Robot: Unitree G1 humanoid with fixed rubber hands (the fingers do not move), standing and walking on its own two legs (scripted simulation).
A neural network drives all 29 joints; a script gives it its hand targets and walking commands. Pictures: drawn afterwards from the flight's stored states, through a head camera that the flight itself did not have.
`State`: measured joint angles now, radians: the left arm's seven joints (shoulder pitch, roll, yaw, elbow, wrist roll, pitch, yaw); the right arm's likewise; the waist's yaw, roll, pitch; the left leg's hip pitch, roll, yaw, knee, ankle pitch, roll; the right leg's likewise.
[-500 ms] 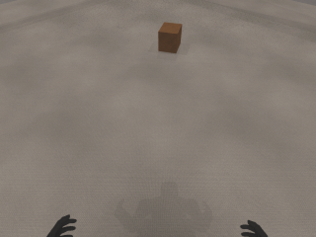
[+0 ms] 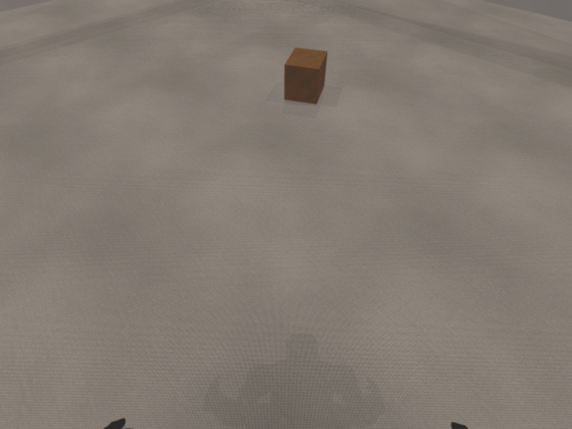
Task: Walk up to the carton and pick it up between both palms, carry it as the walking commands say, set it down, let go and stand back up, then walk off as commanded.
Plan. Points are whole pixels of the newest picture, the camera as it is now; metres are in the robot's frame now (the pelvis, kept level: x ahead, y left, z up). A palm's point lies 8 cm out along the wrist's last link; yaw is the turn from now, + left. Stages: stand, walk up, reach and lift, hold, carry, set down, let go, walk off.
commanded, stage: walk up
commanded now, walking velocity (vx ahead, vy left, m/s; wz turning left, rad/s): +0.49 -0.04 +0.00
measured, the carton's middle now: (305, 75) +2.34 -0.13 -0.64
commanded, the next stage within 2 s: none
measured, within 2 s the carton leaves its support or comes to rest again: neither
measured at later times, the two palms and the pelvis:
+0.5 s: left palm (170, 368) +0.24 +0.20 -0.09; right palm (488, 361) +0.26 -0.32 -0.12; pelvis +0.21 -0.07 +0.01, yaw -1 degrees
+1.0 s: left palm (196, 224) +0.55 +0.21 -0.10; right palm (448, 255) +0.47 -0.32 -0.10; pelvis +0.47 -0.05 +0.02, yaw -2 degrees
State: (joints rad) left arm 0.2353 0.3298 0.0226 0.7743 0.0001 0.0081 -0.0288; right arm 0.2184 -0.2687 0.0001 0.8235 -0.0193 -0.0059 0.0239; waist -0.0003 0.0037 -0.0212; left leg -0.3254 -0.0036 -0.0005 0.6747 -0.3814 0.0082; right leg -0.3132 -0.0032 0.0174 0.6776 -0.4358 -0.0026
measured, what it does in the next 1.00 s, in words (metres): walks ahead: right foot, then left foot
